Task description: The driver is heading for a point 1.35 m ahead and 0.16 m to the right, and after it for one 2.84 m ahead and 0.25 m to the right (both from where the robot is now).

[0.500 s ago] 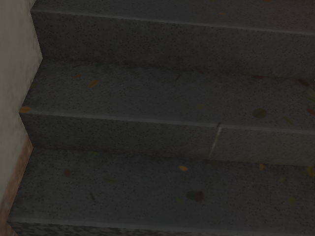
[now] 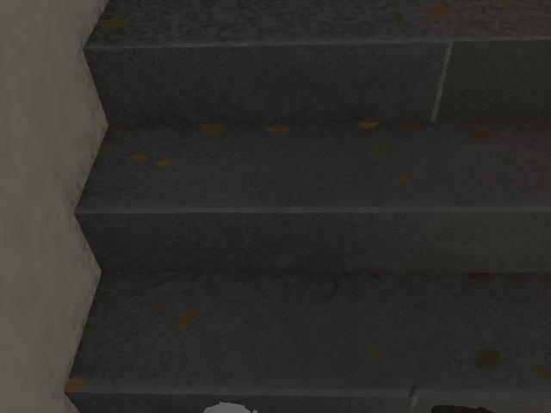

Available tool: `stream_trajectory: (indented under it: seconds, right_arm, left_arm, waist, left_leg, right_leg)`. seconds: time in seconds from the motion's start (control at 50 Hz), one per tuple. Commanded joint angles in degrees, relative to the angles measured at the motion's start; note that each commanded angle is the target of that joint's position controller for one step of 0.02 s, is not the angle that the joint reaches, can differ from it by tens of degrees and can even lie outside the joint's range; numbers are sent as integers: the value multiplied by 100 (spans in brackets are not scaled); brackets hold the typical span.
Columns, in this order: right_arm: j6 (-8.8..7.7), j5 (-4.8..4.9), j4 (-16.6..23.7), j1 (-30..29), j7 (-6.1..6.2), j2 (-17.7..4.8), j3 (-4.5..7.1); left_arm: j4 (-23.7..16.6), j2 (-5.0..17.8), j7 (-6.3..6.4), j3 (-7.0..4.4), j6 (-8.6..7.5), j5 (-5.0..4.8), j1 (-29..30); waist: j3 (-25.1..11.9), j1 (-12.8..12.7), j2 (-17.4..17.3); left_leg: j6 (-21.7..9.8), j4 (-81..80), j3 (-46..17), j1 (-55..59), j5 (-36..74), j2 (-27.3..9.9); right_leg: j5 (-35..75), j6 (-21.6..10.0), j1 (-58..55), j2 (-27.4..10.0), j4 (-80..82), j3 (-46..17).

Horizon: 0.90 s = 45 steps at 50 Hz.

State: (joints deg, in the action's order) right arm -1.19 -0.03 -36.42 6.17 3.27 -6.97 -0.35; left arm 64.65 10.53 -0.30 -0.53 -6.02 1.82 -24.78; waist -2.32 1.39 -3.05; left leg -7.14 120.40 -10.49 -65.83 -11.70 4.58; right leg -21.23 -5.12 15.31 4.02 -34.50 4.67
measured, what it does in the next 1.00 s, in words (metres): climbs: left foot 0.18 m higher, then right foot 0.18 m higher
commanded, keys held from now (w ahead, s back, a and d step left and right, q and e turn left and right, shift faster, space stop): w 1.00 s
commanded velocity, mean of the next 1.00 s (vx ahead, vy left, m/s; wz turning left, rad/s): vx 0.50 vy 0.00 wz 0.00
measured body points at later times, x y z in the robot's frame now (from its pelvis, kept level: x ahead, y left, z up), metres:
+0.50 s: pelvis +0.27 +0.04 +0.18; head +0.28 +0.05 +0.63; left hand +0.50 +0.18 +0.10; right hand +0.18 -0.20 +0.04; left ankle +0.25 +0.12 -0.54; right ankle +0.33 -0.11 -0.20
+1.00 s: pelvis +0.56 -0.02 +0.37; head +0.58 -0.04 +0.82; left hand +0.54 +0.25 +0.24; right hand +0.81 -0.20 +0.32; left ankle +0.63 +0.13 -0.04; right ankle +0.51 -0.09 -0.36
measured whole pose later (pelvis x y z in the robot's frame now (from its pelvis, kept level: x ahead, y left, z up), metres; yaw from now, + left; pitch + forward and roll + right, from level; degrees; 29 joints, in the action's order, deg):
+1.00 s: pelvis +0.56 -0.02 +0.37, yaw +0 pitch +2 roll +0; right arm -1.7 -0.8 -29.9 1.6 3.5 -4.9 0.0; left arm 57.7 12.2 -1.2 -3.8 -6.7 1.6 -25.3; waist -1.4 0.2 -2.7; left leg -6.9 121.8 -6.7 -72.0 -17.5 4.8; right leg -20.5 -4.0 11.9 1.6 -29.9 5.9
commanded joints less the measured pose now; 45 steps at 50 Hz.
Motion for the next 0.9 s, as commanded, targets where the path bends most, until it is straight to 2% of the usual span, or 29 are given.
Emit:
stream_trajectory:
  seconds: [0.02, 0.1, 0.12, 0.14, 0.16, 0.18, 0.2, 0.22, 0.24, 0.26, 0.28, 0.3, 0.34, 0.36, 0.42, 0.44, 0.5, 0.52, 0.58, 0.62, 0.64, 0.68, 0.72, 0.74, 0.76, 0.78, 0.8, 0.84, 0.9]
  right_arm:
    - [105, 48, 361, -132, 125, 88, -117]
    - [122, -200, 1148, -1597, -50, -107, -237]
    - [156, -175, 1254, -1656, -94, 15, -366]
    - [217, -111, 1106, -1560, -103, 188, -431]
    - [146, 157, 866, -949, -114, -26, -384]
    - [145, 276, 519, -8, -58, -306, -224]
    - [138, 113, 98, 1435, -8, -558, -84]
    - [117, -111, -394, 2255, -14, -1167, 136]
    - [183, -340, -751, 2741, 157, -1852, 418]
    - [252, -152, -817, 1910, 255, -1727, 479]
    - [178, -7, -990, 1273, 138, -1470, 463]
    - [89, -35, -1324, 1279, 119, -957, 358]
    - [-219, -162, -1844, 1414, 76, -205, 185]
    - [-356, -151, -2022, 1476, 20, -151, 182]
    - [-585, -61, -2025, 1499, -72, -143, 141]
    - [-641, -66, -2110, 1760, -72, -252, 103]
    - [-729, 40, -1999, 1974, -52, -596, 86]
    - [-700, 98, -2034, 2043, -33, -706, 130]
    - [-608, 147, -1787, 2677, 295, -989, 305]
    - [-511, 135, -1595, 2860, 408, -1082, 415]
    - [-531, 227, -1532, 2722, 343, -948, 372]
    - [-699, 177, -1204, 2503, 220, -1322, 463]
    - [-807, 226, -946, 2124, -117, -1584, 528]
    - [-873, 247, -414, 1751, -415, -1214, 545]
    - [-943, -62, -285, 1431, -572, -1132, 679]
    - [-906, -307, -32, 1498, -492, -342, 519]
    - [-790, -402, 199, 1131, -390, -158, 425]
    - [-500, -271, 307, 995, -217, 116, 258]
    - [-201, -73, 480, 633, -119, 368, 5]
  left_arm:
    - [-218, 611, -56, -71, -268, -41, 60]
    - [-65, 739, 238, -177, -162, -122, -588]
    - [-219, 1001, 369, -283, -68, -282, -525]
    - [-114, 847, 432, -291, 10, -301, -748]
    - [-437, 796, 463, -178, -91, -390, -196]
    - [-557, 1324, 435, -294, -215, -428, -528]
    - [-559, 1721, 267, -457, -337, -509, -319]
    - [-691, 1690, 84, -487, -413, -603, -294]
    - [-1060, 1193, -231, -453, -422, -446, -192]
    - [-1230, 857, -341, -467, -406, 81, 237]
    - [-1811, 258, -311, -377, -236, 254, 1002]
    - [-2060, -186, -230, -240, -38, 334, 1260]
    - [-2406, -790, -54, -2, 129, 310, 1356]
    - [-2366, -955, -35, 64, 231, 190, 1183]
    - [-2480, -840, 63, 147, 286, -43, 1202]
    - [-2649, -964, 132, 191, 336, -156, 1711]
    - [-3314, -1026, 219, 292, 446, -173, 2624]
    - [-3641, -1028, 181, 357, 504, -95, 3040]
    - [-4049, -814, -76, 336, 647, -49, 3751]
    - [-3781, -1179, -225, 409, 664, -62, 3587]
    - [-3584, -1173, -122, 355, 605, -176, 3075]
    - [-3269, -707, -53, 168, 597, -176, 2049]
    - [-3016, 22, -11, -126, 511, 52, 960]
    - [-2750, 800, 124, -420, 535, 159, 503]
    - [-2716, 978, 270, -543, 691, 37, 658]
    - [-2645, 850, 173, -572, 555, -75, 1307]
    - [-2352, 614, 106, -528, 430, -154, 1594]
    - [-1660, -116, 97, -319, 187, -39, 1379]
    - [-1213, -203, -29, -219, -45, -28, 662]
  waist:
    - [1020, 139, 858]
    - [700, -254, 851]
    - [479, -315, 890]
    - [173, -425, 984]
    - [-286, -18, 1064]
    - [-1482, 417, 1269]
    - [-2248, 1014, 1785]
    - [-2887, 1250, 1076]
    - [-2874, 1268, -1137]
    - [-2458, 906, -1356]
    - [-1046, 393, -380]
    - [-201, 55, 604]
    - [463, -282, 571]
    - [520, -383, 417]
    - [798, -581, 286]
    - [843, -365, 75]
    - [1157, -491, -49]
    - [1193, -468, 37]
    - [734, 56, -136]
    - [12, 239, -35]
    - [-160, -3, -455]
    - [-1316, -444, -602]
    - [-2303, -1008, -851]
    - [-2267, -1119, 1112]
    - [-2246, -1097, 1725]
    - [-1772, -463, 923]
    - [-871, -141, 352]
    - [599, 244, -60]
    - [1072, 284, 223]
  left_leg:
    - [70, 845, 523, -1195, -628, -32]
    - [142, -1244, 1481, -1036, -1108, -586]
    - [164, -2879, 1868, -27, -1285, -795]
    - [36, -3460, 2085, 821, -1391, -775]
    - [-29, -4943, 2347, 2750, -1668, -407]
    - [-71, -5074, 2366, 4183, -1801, 135]
    - [-330, -5694, 1680, 4775, -1623, 9]
    - [-515, -6881, 252, 5828, -2130, -311]
    - [-1528, -9327, -3265, 6670, -3737, -1873]
    - [-1409, -10538, -4841, 6081, -4780, -2092]
    - [-983, -10208, -4196, 5096, -5316, -2054]
    - [-686, -9797, -3342, 4452, -4789, -1952]
    - [-445, -9565, -1893, 4085, -2894, -1507]
    - [-315, -9549, -1282, 4288, -2233, -1385]
    - [-45, -9808, -110, 4131, -920, -1354]
    - [-192, -10139, -145, 4111, -733, -1512]
    - [-137, -10639, 101, 4118, -1257, -1471]
    - [110, -10919, 418, 3960, -1749, -1240]
    - [-393, -12366, 202, 4673, -576, -1524]
    - [-374, -12209, 1001, 5808, 1649, -1500]
    - [-319, -11596, 1508, 5896, 5719, -1458]
    - [-335, -9795, 1187, 6539, 9808, -1911]
    - [-348, -7457, 958, 6247, 8996, -1734]
    - [82, -5126, 778, 3829, 4911, -675]
    - [192, -2168, 72, 2633, 700, 310]
    - [186, -465, -687, 1828, 879, 74]
    - [150, 38, -202, 1370, 1115, -159]
    - [66, 316, -199, 617, 645, -151]
    - [32, -32, -78, -111, 175, -119]
  right_leg:
    - [725, -392, 363, -1278, 2064, -1285]
    - [1284, -379, -612, -1170, 2846, -1248]
    - [2400, -509, -719, -1347, 3628, -1055]
    - [3565, -660, -902, -1398, 3661, -768]
    - [7829, -825, -424, -1285, 2915, -279]
    - [10879, -846, -878, -1566, 1615, -443]
    - [11278, -761, -1489, -1962, 169, -608]
    - [9556, -516, -865, -1515, -1348, -540]
    - [4895, -92, 1084, 53, -4203, -887]
    - [1891, 23, 2042, 527, -6824, -1558]
    - [2039, 41, 3119, 335, -7790, -1542]
    - [2174, -75, 3602, 157, -7647, -1280]
    - [1752, -317, 4664, 219, -8965, -1345]
    - [1509, -412, 5146, 217, -9309, -1431]
    - [1331, -375, 5712, -18, -8768, -1460]
    - [972, -371, 6136, 154, -9847, -1094]
    - [388, -319, 6966, -180, -9842, -869]
    - [367, -318, 6670, -430, -8668, -612]
    - [516, -314, 5404, -948, -7010, 64]
    - [-86, -544, 4299, -825, -5813, 415]
    - [-542, -775, 3369, -574, -5409, 742]
    - [-920, -791, 1772, 33, -4143, 679]
    - [-779, -733, -188, 102, -2190, -425]
    - [-1392, -1395, -1282, -1583, -345, -3879]
    - [-1860, -1573, -1056, -2035, 1977, -6518]
    - [-2150, -1113, -665, -2231, 1936, -5886]
    - [-2593, -836, 22, -2072, 1700, -5138]
    - [-1278, -678, 1190, -1628, 1034, -3051]
    - [851, -41, 994, -1347, 1398, -1436]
